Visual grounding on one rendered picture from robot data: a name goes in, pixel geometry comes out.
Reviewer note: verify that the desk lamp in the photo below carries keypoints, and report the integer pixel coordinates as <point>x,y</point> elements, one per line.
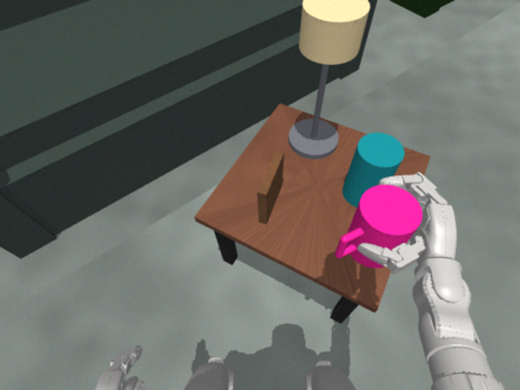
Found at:
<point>331,33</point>

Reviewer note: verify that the armchair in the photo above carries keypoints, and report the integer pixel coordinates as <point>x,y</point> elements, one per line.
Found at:
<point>423,8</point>

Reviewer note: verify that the coffee table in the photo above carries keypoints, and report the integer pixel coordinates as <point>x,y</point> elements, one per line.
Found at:
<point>310,214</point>

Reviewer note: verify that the right robot hand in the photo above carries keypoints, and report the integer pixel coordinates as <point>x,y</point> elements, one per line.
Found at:
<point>436,236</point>

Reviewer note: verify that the right robot arm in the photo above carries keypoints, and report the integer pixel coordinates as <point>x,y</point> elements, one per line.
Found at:
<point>450,343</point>

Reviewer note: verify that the left robot hand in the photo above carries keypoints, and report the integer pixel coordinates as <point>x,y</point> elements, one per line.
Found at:
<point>113,379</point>

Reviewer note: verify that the sofa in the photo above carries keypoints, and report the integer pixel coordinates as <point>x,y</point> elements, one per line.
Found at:
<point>98,98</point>

